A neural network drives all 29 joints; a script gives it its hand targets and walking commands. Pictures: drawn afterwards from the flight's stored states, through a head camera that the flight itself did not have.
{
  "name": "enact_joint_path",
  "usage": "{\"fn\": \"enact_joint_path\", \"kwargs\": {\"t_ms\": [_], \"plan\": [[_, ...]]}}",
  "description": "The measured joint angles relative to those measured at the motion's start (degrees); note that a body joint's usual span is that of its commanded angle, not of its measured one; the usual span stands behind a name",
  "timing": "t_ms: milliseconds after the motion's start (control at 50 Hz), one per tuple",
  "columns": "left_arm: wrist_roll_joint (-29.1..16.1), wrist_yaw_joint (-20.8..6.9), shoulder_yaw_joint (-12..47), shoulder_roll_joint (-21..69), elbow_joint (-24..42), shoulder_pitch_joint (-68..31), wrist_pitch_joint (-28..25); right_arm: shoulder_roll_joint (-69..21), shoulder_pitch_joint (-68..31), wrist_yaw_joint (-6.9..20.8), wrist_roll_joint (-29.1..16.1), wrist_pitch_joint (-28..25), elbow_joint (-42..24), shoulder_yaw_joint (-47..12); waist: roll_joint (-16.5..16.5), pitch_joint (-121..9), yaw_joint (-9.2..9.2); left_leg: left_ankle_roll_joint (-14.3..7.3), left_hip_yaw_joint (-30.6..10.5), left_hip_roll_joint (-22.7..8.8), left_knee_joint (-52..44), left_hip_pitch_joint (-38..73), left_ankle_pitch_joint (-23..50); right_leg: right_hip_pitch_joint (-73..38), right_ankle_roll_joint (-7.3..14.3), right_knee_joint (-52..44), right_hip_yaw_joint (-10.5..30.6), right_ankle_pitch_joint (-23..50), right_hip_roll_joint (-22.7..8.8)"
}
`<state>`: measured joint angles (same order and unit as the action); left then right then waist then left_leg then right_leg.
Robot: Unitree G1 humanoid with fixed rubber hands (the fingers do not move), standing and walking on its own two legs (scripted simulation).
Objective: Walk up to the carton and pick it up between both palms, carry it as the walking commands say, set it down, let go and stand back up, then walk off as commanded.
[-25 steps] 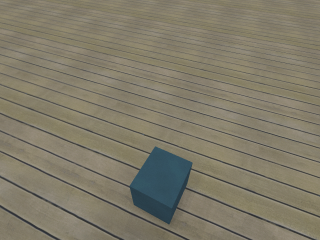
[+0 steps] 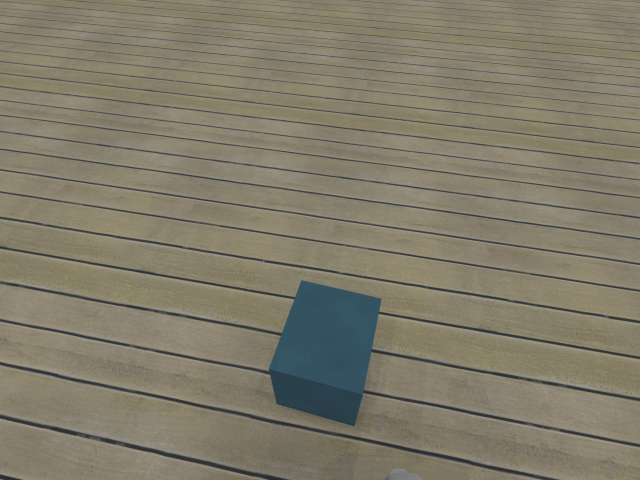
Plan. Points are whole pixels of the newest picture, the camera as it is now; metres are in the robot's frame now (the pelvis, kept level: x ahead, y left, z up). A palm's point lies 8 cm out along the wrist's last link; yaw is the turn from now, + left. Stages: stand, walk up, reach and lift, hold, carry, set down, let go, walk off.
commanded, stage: walk up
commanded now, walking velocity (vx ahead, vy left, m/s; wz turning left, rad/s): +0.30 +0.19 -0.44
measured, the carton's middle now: (327, 352) +0.57 -0.03 -0.64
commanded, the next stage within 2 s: stand in 1.86 s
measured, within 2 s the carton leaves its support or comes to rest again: neither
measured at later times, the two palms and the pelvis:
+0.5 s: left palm (187, 374) +0.31 +0.21 -0.13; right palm out of the picture -0.07 -0.12 -0.12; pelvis +0.12 +0.05 -0.01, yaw -9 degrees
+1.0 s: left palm (101, 425) +0.25 +0.33 -0.15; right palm (462, 454) +0.18 -0.18 -0.11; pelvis +0.16 +0.09 +0.00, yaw -12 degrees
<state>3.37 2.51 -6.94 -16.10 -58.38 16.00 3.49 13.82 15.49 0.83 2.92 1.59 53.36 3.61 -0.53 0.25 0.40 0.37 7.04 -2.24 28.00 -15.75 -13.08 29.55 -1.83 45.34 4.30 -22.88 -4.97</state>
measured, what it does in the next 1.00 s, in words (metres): walks ahead: right foot, then left foot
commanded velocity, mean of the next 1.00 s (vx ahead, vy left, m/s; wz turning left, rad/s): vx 0.10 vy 0.06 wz -0.17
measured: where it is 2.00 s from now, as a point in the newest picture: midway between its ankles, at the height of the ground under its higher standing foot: outside the picture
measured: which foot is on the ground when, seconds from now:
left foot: down 0.00-0.50, up 0.52-0.80, down 0.82-1.00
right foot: up 0.00-0.48, down 0.50-0.82, up 0.84-1.00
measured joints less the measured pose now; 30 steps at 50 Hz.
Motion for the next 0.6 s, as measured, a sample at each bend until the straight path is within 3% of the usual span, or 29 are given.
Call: {"fn": "enact_joint_path", "kwargs": {"t_ms": [60, 140, 280, 440, 480, 500, 520, 600], "plan": [[-0.3, -1.9, 0.0, 0.2, 2.1, -2.9, -0.6, -1.5, 2.7, -0.5, -0.2, -1.3, 3.0, -0.7, 0.5, -0.8, 1.45, -1.4, 1.6, -0.3, -4.2, 3.4, -0.1, 3.1, 1.2, 13.1, -4.4, 2.8, 1.6], [-0.5, -3.4, 1.1, 1.5, 4.5, -5.1, -1.3, -2.9, 6.5, -1.2, -0.6, -3.1, 4.5, -1.7, 0.5, -1.2, 3.18, -2.7, 3.6, 0.1, -8.6, 7.2, 0.8, 2.1, 1.8, 16.9, -7.5, 8.5, 2.4], [-0.8, -4.0, 3.3, 5.6, 7.4, -8.5, -1.6, -4.1, 12.1, -2.1, -1.0, -4.3, 5.9, -2.5, -0.2, 0.3, 5.10, -4.4, 7.3, 2.0, -10.8, 11.3, -1.5, -2.3, 2.2, 7.9, -7.6, 7.7, 1.7], [-1.6, -3.3, 5.0, 8.1, 7.8, -13.4, -2.7, -4.9, 15.8, -2.9, -0.7, -3.8, 9.4, -2.3, 0.8, 4.0, 6.32, -4.0, 9.9, 1.8, -7.3, 14.1, -7.7, -6.0, 3.9, -4.3, -10.3, 3.6, 3.1], [-1.8, -2.7, 5.5, 8.2, 7.6, -13.9, -3.2, -5.2, 16.0, -3.1, -1.0, -3.4, 10.4, -2.2, 1.2, 4.3, 5.92, -3.5, 10.1, 1.4, -4.3, 14.1, -10.0, -8.2, 4.7, -8.8, -11.6, 5.7, 4.0], [-1.7, -2.3, 5.7, 7.9, 7.5, -13.9, -3.6, -5.5, 16.1, -3.3, -1.3, -3.0, 10.7, -2.1, 0.8, 4.4, 5.57, -3.1, 10.1, 1.5, -1.1, 13.3, -11.1, -10.0, 4.8, -11.8, -12.1, 10.4, 3.8], [-1.5, -1.8, 5.6, 7.8, 7.1, -13.8, -4.1, -5.5, 15.4, -3.4, -1.8, -2.6, 10.7, -2.1, 1.1, 4.7, 5.19, -2.4, 9.7, 0.7, 4.5, 11.2, -11.6, -11.2, 4.8, -12.7, -12.4, 10.4, 3.7], [-2.3, -0.1, 4.7, 6.3, 4.9, -9.6, -4.7, -3.8, 8.4, -3.3, -2.1, -0.9, 7.1, -1.1, 1.6, 5.5, 2.39, 1.4, 0.8, 1.0, 31.2, -1.6, -14.4, -13.7, 4.6, -14.1, -11.2, 7.1, 3.2]]}}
